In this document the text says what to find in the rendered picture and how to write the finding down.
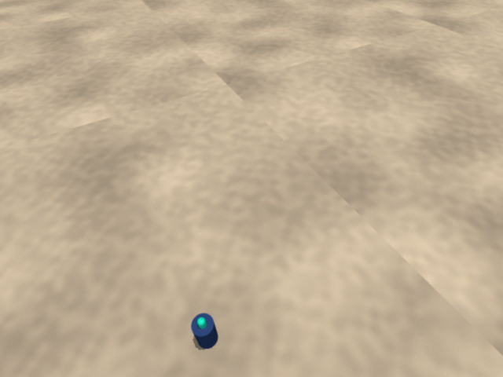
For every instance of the bottle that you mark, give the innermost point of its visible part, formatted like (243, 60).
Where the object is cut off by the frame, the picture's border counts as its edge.
(204, 329)

